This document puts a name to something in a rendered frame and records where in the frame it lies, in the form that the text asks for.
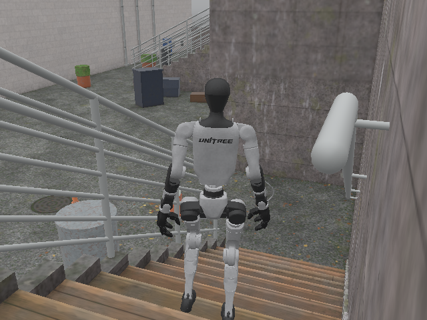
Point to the stairs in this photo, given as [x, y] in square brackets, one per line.
[270, 287]

